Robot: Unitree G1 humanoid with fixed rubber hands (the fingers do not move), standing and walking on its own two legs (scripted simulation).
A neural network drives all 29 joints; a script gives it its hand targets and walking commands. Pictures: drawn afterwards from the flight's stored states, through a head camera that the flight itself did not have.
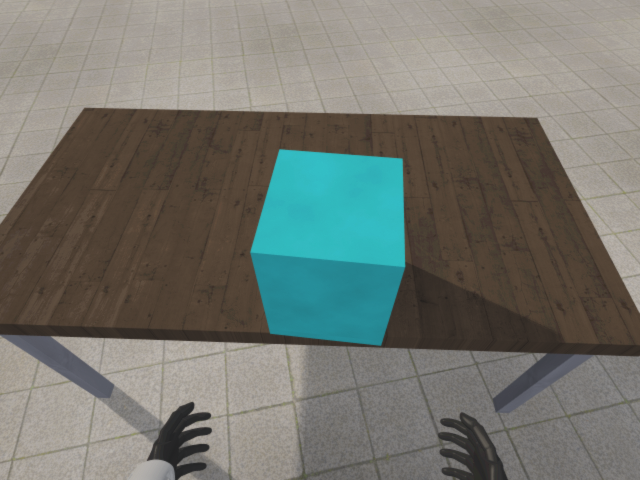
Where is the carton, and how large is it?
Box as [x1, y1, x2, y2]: [250, 149, 404, 345]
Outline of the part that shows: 279,149 250,252 270,333 380,345 404,269 402,159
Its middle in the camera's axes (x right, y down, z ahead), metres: +0.02 +0.02 +0.66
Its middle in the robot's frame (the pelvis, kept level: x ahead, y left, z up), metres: +0.47 +0.01 -0.06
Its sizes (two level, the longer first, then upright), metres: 0.210 0.200 0.250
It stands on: a table, 0.58 m high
